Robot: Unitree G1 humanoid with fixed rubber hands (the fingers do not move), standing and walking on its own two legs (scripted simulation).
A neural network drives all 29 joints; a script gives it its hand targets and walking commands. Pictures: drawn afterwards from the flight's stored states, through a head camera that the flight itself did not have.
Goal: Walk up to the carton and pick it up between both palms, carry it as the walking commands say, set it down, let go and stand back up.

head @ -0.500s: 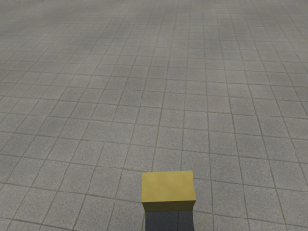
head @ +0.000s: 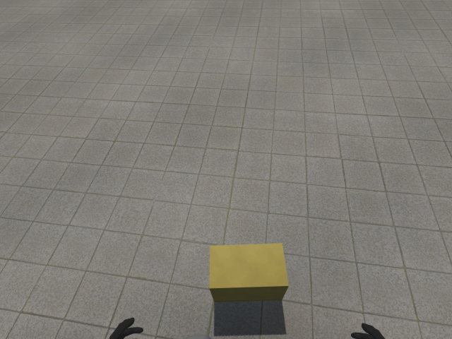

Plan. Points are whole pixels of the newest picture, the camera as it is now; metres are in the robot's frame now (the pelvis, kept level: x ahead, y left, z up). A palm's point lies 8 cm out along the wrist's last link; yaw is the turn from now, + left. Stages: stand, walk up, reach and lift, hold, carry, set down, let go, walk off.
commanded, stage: reach and lift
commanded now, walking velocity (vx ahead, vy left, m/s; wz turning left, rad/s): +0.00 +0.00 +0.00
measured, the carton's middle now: (247, 273) +0.42 -0.01 -0.65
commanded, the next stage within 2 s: none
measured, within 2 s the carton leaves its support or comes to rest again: neither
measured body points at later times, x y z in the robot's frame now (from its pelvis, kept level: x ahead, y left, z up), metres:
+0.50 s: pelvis -0.01 -0.01 -0.04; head +0.13 -0.02 +0.39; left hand +0.21 +0.23 -0.16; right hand +0.23 -0.24 -0.16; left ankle +0.04 +0.10 -0.73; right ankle +0.01 -0.13 -0.73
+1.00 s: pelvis -0.05 -0.01 -0.08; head +0.21 -0.01 +0.29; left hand +0.36 +0.21 -0.20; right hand +0.38 -0.23 -0.20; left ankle +0.03 +0.10 -0.73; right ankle +0.01 -0.13 -0.73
